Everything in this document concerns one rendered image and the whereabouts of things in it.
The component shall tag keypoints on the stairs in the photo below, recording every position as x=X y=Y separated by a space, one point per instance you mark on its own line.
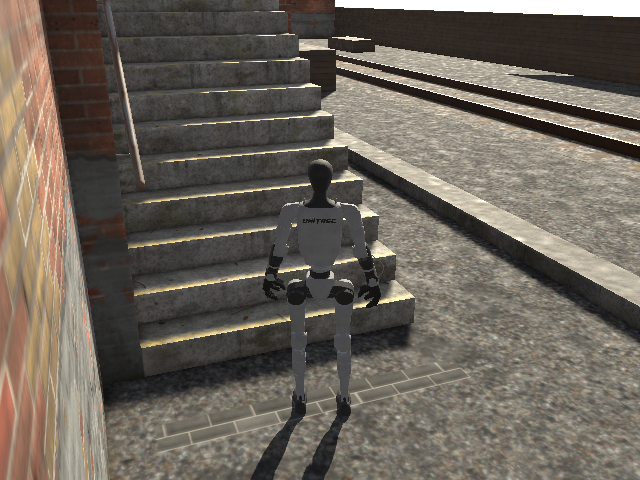
x=227 y=124

